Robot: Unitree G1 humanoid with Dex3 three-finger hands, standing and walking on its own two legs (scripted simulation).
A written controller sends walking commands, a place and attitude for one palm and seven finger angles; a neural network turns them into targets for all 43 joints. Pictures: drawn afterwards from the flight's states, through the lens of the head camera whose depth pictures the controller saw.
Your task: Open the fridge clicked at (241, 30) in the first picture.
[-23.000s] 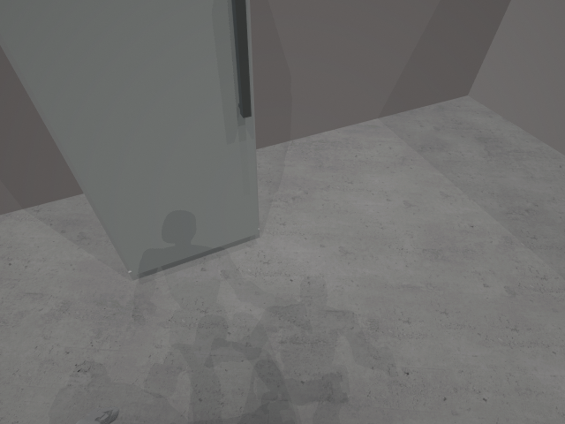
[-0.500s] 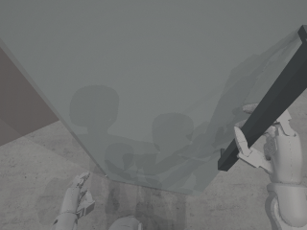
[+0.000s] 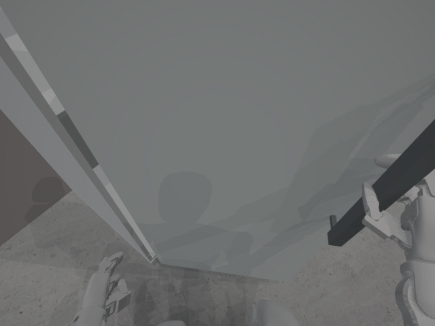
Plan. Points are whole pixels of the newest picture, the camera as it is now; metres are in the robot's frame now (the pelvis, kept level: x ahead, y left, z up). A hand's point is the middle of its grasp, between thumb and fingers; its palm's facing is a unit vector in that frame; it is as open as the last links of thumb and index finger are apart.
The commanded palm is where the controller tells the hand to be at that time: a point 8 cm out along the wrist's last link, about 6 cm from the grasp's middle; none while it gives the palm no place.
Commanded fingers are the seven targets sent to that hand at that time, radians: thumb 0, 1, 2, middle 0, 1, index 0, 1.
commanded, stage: walk backward, drawing the door open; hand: right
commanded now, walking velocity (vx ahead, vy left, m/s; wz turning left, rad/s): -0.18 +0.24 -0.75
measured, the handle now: (379, 182) +0.32 -0.21 +0.13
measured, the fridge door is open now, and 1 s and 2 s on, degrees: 60 77 75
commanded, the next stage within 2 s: stop walking and hold the door back in 0.36 s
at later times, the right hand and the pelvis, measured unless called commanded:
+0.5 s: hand (355, 313) +0.14 -0.13 +0.13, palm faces +0.59 +0.74 -0.31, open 6.9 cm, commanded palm +0.11 -0.17 +0.12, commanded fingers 0.00 -0.90 -0.90 0.45 1.40 0.45 1.40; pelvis -0.05 +0.17 -0.01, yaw -18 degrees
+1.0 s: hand (359, 303) +0.15 -0.14 +0.14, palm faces +0.60 +0.77 -0.22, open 6.0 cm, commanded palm +0.11 -0.19 +0.12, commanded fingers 0.00 -0.90 -0.90 0.45 1.40 0.45 1.40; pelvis -0.14 +0.22 +0.00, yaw -26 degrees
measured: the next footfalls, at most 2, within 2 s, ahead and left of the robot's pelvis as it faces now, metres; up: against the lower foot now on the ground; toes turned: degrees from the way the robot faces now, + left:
right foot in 0.10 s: +0.02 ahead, -0.07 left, +0.00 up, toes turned -12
left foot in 0.46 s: +0.03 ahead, +0.28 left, +0.00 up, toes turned -15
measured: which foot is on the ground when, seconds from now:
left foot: down 0.00-0.10, up 0.12-0.44, down 0.46-0.98, up 1.00-1.00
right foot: up 0.00-0.08, down 0.10-0.46, up 0.48-0.96, down 0.98-1.00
